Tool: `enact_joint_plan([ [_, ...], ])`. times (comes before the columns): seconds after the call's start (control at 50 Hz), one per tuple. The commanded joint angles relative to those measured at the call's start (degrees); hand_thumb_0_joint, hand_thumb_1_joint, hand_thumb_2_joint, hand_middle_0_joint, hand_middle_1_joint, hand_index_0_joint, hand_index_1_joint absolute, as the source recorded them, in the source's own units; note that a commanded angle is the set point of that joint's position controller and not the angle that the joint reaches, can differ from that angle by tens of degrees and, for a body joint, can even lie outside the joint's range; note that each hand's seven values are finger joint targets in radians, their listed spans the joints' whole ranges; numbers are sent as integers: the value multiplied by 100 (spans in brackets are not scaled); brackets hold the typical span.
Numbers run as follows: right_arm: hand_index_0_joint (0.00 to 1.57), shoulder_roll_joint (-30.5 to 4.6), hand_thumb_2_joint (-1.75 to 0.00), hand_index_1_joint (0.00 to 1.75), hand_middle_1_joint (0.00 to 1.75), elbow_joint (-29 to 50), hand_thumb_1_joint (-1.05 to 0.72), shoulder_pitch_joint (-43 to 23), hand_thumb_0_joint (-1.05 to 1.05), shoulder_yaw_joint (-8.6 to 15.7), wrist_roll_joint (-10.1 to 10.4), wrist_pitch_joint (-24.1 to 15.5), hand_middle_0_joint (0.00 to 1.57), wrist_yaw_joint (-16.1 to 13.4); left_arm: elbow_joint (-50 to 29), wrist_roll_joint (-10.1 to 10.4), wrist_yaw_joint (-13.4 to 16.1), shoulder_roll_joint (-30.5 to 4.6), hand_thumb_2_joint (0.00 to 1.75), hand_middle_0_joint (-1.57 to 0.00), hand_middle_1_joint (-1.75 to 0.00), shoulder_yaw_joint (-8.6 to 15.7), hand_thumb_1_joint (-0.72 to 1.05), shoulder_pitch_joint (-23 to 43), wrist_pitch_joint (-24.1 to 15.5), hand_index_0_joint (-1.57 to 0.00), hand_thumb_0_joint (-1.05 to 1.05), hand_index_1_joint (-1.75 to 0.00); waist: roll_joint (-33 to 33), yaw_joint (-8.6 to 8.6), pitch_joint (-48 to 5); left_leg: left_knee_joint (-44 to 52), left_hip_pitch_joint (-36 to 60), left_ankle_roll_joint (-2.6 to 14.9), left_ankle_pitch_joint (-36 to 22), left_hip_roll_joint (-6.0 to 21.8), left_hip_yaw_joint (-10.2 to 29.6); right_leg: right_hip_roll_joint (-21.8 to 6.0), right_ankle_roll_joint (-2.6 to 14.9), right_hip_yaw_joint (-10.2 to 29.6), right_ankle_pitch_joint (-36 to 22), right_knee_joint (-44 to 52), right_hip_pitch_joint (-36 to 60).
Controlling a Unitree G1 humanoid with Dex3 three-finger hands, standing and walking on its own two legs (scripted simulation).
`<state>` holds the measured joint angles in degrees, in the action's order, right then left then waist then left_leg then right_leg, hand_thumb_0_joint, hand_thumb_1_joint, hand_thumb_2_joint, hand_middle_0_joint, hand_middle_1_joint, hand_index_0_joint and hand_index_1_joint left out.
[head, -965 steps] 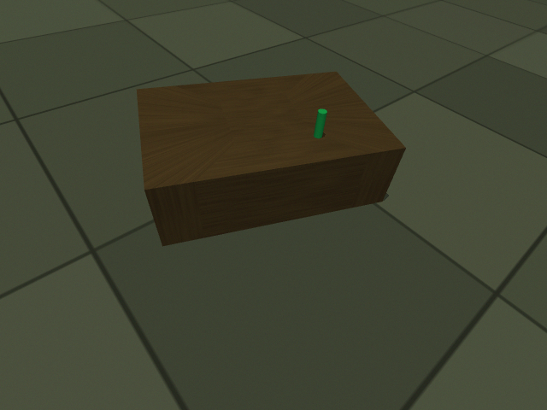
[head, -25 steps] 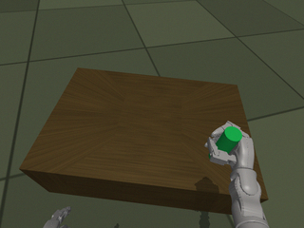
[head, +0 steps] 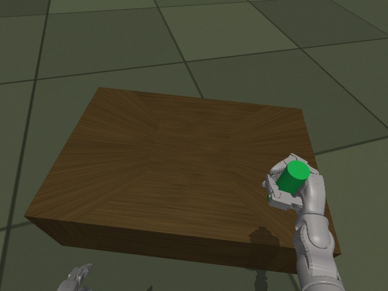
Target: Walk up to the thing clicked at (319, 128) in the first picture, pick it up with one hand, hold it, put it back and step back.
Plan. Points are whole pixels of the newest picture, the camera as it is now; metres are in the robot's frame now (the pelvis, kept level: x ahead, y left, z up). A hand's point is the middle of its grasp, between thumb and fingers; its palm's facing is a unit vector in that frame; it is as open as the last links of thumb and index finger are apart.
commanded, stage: crouch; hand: right
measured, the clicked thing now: (286, 186) +0.34 -0.18 +0.06
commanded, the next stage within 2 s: lower in 1.36 s
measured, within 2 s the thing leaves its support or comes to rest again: neither
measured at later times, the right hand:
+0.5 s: hand (260, 183) +0.41 -0.17 -0.05, palm faces +0.08 +1.00 +0.00, open 5.0 cm
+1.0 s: hand (250, 179) +0.48 -0.17 -0.15, palm faces +0.12 +0.99 +0.00, open 5.0 cm
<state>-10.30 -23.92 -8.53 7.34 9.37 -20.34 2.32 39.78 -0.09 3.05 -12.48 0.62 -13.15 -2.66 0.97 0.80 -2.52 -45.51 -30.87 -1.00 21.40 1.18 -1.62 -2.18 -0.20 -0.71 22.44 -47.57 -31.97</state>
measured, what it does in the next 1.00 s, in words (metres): lowers itself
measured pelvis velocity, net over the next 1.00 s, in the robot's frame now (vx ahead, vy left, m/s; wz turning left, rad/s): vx -0.05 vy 0.00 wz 0.03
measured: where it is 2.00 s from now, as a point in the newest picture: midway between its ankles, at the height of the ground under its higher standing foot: outside the picture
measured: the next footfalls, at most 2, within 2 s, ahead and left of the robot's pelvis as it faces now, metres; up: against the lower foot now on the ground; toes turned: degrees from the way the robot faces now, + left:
none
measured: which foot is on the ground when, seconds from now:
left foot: down 0.00-1.00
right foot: down 0.00-1.00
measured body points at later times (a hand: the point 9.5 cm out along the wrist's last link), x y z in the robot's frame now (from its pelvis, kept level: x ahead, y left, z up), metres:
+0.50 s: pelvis -0.03 +0.00 -0.08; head +0.09 -0.02 +0.35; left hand +0.07 +0.27 -0.19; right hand +0.40 -0.22 -0.05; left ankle +0.02 +0.13 -0.70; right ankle +0.02 -0.12 -0.70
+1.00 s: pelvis -0.05 +0.00 -0.17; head +0.14 -0.01 +0.24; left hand -0.01 +0.27 -0.30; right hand +0.46 -0.23 -0.14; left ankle +0.02 +0.13 -0.70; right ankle +0.02 -0.12 -0.70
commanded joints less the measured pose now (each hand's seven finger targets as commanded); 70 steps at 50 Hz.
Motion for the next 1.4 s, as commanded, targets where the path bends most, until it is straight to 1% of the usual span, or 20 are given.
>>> enact_joint_plan([
  [0.0, 140, -680, -126, 136, 136, 1256, -70, -1692, 0, 224, 82, -451, 142, -9, -704, 11, 38, -789, 91, -20, -31, 256, 91, 191, -247, -20, 0, -31, -20, 29, -1434, 587, 594, 160, -1187, -183, -65, 74, 47, 116, -1104, 764, 756],
  [0.1, 140, -652, -127, 140, 140, 708, -67, -1823, 0, 312, 59, -498, 142, 11, -578, -28, 46, -794, 90, -20, -31, 294, 91, 94, -280, -20, 0, -31, -308, 136, -1386, 516, 483, 111, -1284, -135, 42, 114, 132, 58, -1050, 502, 451],
  [0.14, 139, -497, -126, 138, 138, 248, -67, -2042, 0, 231, 37, -570, 140, 63, -564, -50, 28, -786, 90, -20, -31, 275, 91, 117, -300, -20, 0, -30, -294, 224, -1159, 383, 37, 134, -937, -147, 34, 92, 127, 97, -743, 444, 208],
  [0.24, 139, -702, -128, 139, 139, -453, -67, -2765, 0, 479, -15, -1017, 139, 177, -525, -119, -52, -803, 90, -20, -31, 270, 91, 62, -329, -21, 0, -30, -249, 274, -1456, -211, -667, 146, -529, -120, 140, 105, 133, 161, -327, -151, -463],
  [0.36, 142, -1229, -134, 145, 145, -1170, -63, -4175, 0, 802, -126, -1590, 142, 277, -487, -218, -134, -932, 90, -20, -31, 301, 90, -303, -332, -21, 0, -30, 99, 429, -2489, -1286, -2014, 205, -237, -181, 134, 78, 89, 253, -117, -1127, -1242],
  [0.46, 138, -1726, -129, 139, 139, -1591, -61, -4974, 0, 1061, -138, -1813, 137, 407, -496, -288, -191, -1137, 91, -20, -30, 289, 89, -573, -256, -20, 0, -30, 526, 432, -3582, -2078, -2681, 261, -517, -193, 73, 83, 67, 328, -802, -1945, -1493],
  [0.5, 138, -1684, -129, 139, 139, -1911, -64, -5195, 0, 1141, -138, -1773, 138, 423, -539, -283, -213, -1098, 91, -20, -30, 237, 88, -626, -204, -19, 0, -31, 336, 537, -3760, -2268, -2718, 261, -706, -208, 66, 96, 106, 305, -942, -2249, -1828],
  [0.54, 136, -1979, -128, 138, 138, -2479, -62, -4976, 0, 1416, -190, -1657, 136, 414, -441, -292, -241, -1310, 91, -20, -30, 367, 89, -756, -129, -20, 0, -31, 292, 489, -3658, -2427, -2788, 269, -626, -192, 74, 94, 118, 315, -745, -2381, -2341],
  [0.58, 136, -2104, -127, 137, 137, -2195, -65, -5534, 0, 1436, -227, -1685, 136, 410, -555, -290, -297, -1156, 90, -20, -30, 240, 90, -742, -83, -20, 0, -30, 385, 514, -3990, -2543, -2868, 270, -672, -189, 101, 77, 140, 310, -777, -2558, -2401],
  [0.74, 138, -2298, -130, 140, 140, -2556, -67, -5979, 0, 1681, -381, -1559, 138, 348, -377, -347, -375, -1237, 91, -20, -30, 293, 90, -953, 72, -20, 0, -30, 480, 745, -4108, -3066, -3616, 314, -441, -231, -26, 53, 148, 429, -547, -3029, -2857],
  [0.84, 140, -2696, -132, 142, 142, -2598, -68, -6352, 0, 1863, -513, -1561, 140, 303, -348, -396, -379, -1288, 90, -20, -30, 303, 90, -1032, 131, -20, 0, -30, 614, 788, -4252, -3303, -3887, 319, -227, -238, -31, 39, 155, 440, -263, -3267, -3211],
  [0.88, 141, -2486, -133, 143, 143, -2865, -69, -6383, 0, 1745, -519, -1513, 141, 343, -334, -414, -397, -1282, 90, -20, -30, 277, 90, -1021, 126, -20, 0, -30, 603, 890, -4151, -3417, -4027, 322, -212, -246, -62, 44, 160, 453, -249, -3374, -3408],
  [0.9, 141, -2698, -134, 143, 143, -2709, -67, -6522, 0, 1877, -544, -1515, 140, 313, -352, -418, -386, -1286, 91, -20, -30, 279, 89, -1044, 130, -20, 0, -30, 594, 856, -4222, -3425, -4013, 312, -257, -247, -33, 41, 175, 420, -249, -3448, -3462],
  [0.94, 138, -2612, -131, 140, 140, -2802, -67, -6760, 0, 1748, -580, -1487, 138, 336, -320, -416, -389, -1307, 90, -20, -30, 277, 90, -1036, 140, -20, 0, -30, 742, 943, -4165, -3513, -4271, 330, -46, -227, -37, 35, 156, 457, -45, -3477, -3509],
  [1.08, 138, -3056, -132, 141, 141, -2752, -65, -7051, 0, 1920, -642, -1377, 137, 315, -361, -436, -376, -1371, 90, -20, -30, 270, 90, -1061, 157, -20, 0, -30, 720, 920, -4457, -3741, -4284, 283, -10, -211, 43, 32, 201, 358, 158, -3888, -4079],
  [1.16, 139, -2896, -134, 142, 142, -3036, -69, -7079, 0, 1774, -675, -1266, 139, 346, -343, -427, -370, -1428, 90, -20, -30, 284, 90, -1037, 175, -20, 0, -30, 859, 1003, -4240, -3860, -4737, 319, 304, -226, -37, 31, 178, 446, 437, -3882, -4133],
  [1.18, 140, -2725, -134, 142, 142, -3109, -68, -7052, 0, 1726, -648, -1252, 139, 373, -320, -426, -366, -1452, 90, -20, -30, 282, 90, -1077, 170, -20, 0, -30, 797, 1055, -4215, -3960, -4849, 316, 258, -220, -58, 18, 160, 496, 358, -3936, -4123],
  [1.22, 139, -3344, -133, 142, 142, -2538, -67, -7380, 0, 2000, -670, -1272, 139, 326, -369, -430, -352, -1481, 90, -20, -30, 285, 90, -1124, 196, -20, 0, -30, 923, 921, -4715, -4019, -4609, 300, -9, -207, 0, 19, 186, 411, 64, -4110, -4048],
  [1.26, 138, -2886, -133, 141, 141, -2819, -66, -7227, 0, 1772, -623, -1189, 138, 363, -362, -438, -361, -1451, 90, -20, -30, 260, 90, -1088, 199, -20, 0, -30, 937, 1021, -4560, -4088, -4746, 305, -36, -207, -57, 18, 174, 440, -20, -4151, -4054],
  [1.38, 141, -3159, -136, 145, 145, -2669, -68, -7278, 0, 1945, -672, -1119, 141, 299, -351, -436, -360, -1459, 91, -20, -30, 254, 89, -1156, 262, -20, 0, -30, 893, 983, -4721, -4222, -4701, 297, -149, -216, -44, 22, 192, 405, -84, -4340, -4275],
])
